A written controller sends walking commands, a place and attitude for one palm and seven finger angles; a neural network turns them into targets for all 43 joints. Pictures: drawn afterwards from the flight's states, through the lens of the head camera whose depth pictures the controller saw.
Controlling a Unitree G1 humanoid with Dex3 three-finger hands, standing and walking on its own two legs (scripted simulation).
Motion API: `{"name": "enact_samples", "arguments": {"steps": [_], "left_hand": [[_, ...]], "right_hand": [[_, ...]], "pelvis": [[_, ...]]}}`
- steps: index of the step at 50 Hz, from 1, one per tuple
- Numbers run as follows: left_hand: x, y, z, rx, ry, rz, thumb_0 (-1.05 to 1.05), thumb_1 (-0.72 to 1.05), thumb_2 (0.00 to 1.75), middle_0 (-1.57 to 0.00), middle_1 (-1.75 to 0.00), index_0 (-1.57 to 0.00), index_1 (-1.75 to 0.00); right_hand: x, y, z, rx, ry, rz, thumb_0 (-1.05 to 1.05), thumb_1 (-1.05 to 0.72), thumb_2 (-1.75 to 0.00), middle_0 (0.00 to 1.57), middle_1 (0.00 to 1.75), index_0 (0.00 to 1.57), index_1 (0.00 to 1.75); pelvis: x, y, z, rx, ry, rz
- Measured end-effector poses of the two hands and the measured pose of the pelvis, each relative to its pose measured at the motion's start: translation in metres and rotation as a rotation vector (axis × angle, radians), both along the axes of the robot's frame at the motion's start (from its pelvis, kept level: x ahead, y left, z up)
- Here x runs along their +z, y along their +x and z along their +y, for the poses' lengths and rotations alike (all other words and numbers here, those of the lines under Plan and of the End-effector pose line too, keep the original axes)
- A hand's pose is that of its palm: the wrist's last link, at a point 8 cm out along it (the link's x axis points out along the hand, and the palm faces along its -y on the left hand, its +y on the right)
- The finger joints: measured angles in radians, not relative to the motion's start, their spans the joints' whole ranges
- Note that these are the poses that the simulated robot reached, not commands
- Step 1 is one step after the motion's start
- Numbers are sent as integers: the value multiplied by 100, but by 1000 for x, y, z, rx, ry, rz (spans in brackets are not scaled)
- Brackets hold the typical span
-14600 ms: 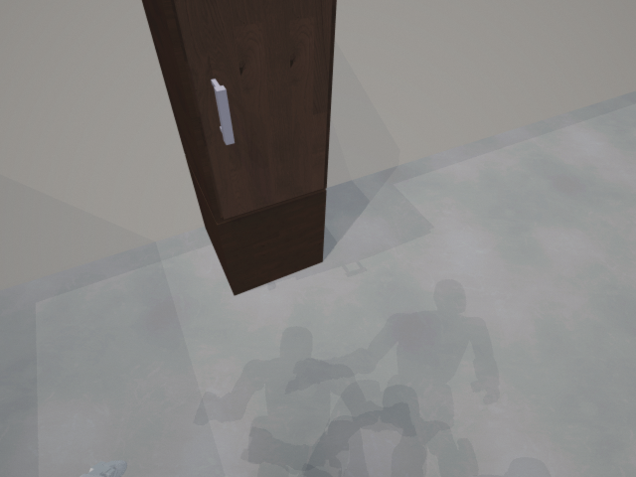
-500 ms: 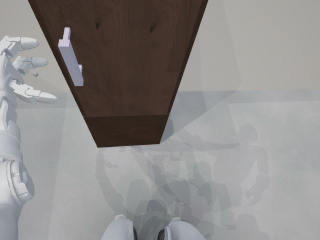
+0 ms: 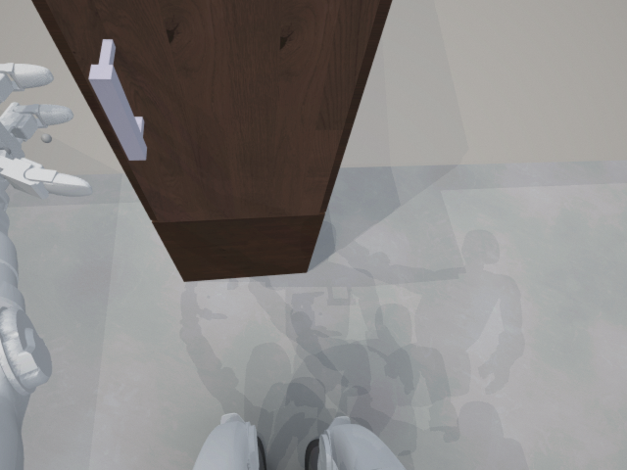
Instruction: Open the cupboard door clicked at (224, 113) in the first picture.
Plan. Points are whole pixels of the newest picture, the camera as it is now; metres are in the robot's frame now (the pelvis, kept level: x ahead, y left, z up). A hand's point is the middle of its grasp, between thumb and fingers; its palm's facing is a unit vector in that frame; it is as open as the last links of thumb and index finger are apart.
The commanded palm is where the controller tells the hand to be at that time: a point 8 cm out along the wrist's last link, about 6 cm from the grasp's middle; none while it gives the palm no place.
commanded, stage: move the hooked fingers beside the handle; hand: left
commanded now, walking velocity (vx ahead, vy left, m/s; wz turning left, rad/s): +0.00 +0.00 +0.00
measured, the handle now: (123, 104) +0.55 +0.20 +0.07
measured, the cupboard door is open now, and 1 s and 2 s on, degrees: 0 0 0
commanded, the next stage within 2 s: slide the fingers in behind the handle in 0.12 s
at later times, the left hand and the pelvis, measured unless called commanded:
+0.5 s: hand (77, 146) +0.48 +0.25 +0.07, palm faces +0.04 -1.00 +0.01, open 14.0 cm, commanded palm +0.46 +0.28 +0.07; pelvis +0.00 +0.01 +0.00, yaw +1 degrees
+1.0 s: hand (110, 137) +0.49 +0.21 +0.08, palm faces +0.06 -1.00 +0.00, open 14.0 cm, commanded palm +0.46 +0.25 +0.07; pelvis +0.00 +0.00 +0.00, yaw +0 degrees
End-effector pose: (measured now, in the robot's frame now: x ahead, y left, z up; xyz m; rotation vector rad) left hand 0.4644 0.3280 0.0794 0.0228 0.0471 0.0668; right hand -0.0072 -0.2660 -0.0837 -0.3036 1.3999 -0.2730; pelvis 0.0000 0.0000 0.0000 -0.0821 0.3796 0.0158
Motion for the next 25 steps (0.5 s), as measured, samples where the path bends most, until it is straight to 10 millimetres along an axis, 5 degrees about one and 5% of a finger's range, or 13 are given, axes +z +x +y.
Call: {"name": "enact_samples", "arguments": {"steps": [13, 19, 25], "left_hand": [[-11, -2, -12, -9, -24, 17, -1, -50, 30, -30, -120, -30, -120], [6, -4, -20, -16, -3, -74, -2, -50, 30, -30, -120, -30, -120], [-6, -5, -30, -24, -33, 26, -1, -50, 30, -30, -120, -30, -120]], "right_hand": [[2, 8, 3, 4, -11, -37, 0, -90, -90, 20, 30, 21, 30], [-1, 13, 9, 17, 10, -47, 0, -90, -90, 20, 30, 21, 30], [-3, 17, 13, 19, 25, -67, 0, -90, -90, 20, 30, 21, 30]], "pelvis": [[1, -1, 7, 2, -2, -9], [1, -1, 10, 4, -4, -15], [2, -4, 10, 9, 1, -24]]}}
